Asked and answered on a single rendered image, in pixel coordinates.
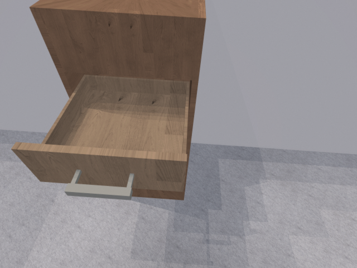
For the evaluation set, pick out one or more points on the cabinet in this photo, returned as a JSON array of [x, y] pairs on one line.
[[148, 39]]

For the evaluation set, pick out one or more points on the handle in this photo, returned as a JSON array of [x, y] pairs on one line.
[[99, 191]]

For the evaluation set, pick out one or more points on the drawer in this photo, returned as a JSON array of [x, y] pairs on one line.
[[113, 126]]

